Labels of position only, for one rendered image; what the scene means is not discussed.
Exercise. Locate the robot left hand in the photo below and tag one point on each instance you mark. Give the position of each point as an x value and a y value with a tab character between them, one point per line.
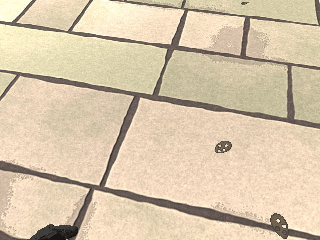
52	232

